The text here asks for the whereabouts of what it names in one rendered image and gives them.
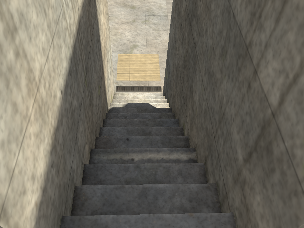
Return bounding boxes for stairs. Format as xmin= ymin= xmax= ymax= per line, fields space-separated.
xmin=60 ymin=92 xmax=237 ymax=228

